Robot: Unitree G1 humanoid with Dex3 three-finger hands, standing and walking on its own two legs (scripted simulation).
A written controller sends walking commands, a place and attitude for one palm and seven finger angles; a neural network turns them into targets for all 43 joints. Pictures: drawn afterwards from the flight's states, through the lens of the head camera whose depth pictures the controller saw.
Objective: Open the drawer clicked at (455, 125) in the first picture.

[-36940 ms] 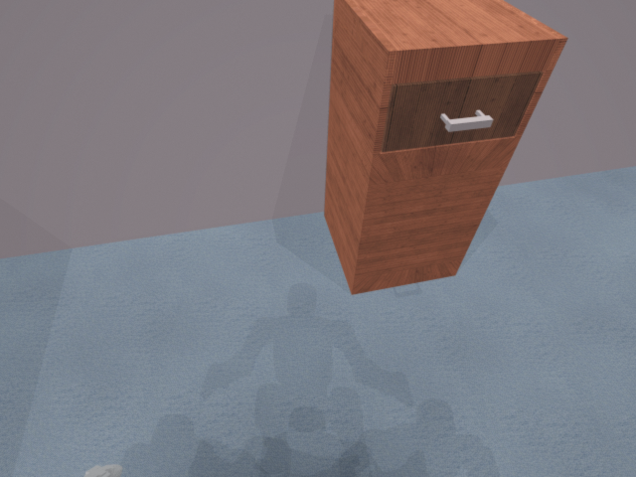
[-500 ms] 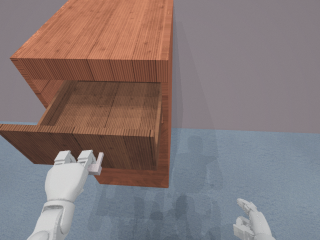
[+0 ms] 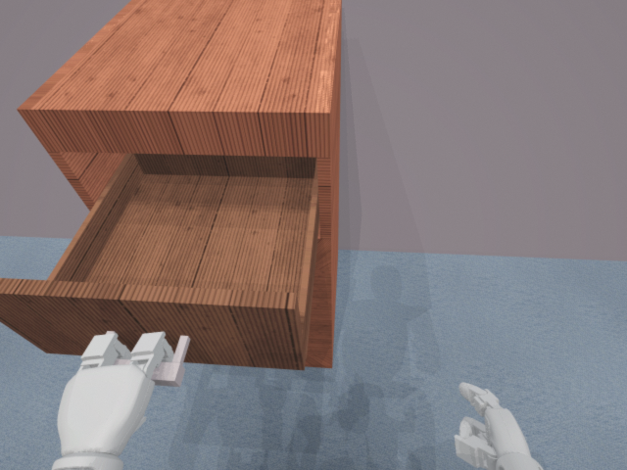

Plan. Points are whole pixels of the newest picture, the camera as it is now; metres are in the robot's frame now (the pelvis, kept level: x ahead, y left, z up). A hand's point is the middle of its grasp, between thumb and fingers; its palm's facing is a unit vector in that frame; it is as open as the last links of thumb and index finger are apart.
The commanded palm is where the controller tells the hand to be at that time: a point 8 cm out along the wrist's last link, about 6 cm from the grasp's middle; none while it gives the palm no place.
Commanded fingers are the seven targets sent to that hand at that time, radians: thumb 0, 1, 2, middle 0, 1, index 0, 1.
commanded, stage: pull the drawer open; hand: left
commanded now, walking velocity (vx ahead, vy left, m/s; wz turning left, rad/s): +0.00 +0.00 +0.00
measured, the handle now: (140, 356) +0.25 +0.24 +0.02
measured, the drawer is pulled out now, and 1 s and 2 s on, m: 0.25 0.30 0.29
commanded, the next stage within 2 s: open the thumb to release the handle in 0.50 s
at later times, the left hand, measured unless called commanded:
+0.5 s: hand (115, 461) +0.14 +0.24 +0.01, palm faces -0.02 -0.08 -1.00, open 5.6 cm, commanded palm +0.08 +0.24 +0.06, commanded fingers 0.00 0.90 0.90 -0.40 -1.35 -0.40 -1.35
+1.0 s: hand (117, 455) +0.14 +0.23 +0.01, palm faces +0.02 -0.08 -1.00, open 10.1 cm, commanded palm +0.11 +0.24 +0.06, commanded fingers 0.00 -0.50 0.30 -0.30 -1.20 -0.30 -1.20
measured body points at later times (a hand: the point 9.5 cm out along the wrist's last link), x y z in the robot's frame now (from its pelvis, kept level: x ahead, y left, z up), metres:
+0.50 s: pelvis -0.01 -0.01 -0.01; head +0.03 -0.03 +0.43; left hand +0.13 +0.24 +0.06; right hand +0.20 -0.22 -0.11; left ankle -0.01 +0.12 -0.69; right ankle -0.02 -0.10 -0.69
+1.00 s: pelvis -0.02 -0.01 -0.01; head +0.01 -0.04 +0.44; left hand +0.13 +0.24 +0.06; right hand +0.19 -0.22 -0.11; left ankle -0.01 +0.12 -0.69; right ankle -0.02 -0.10 -0.69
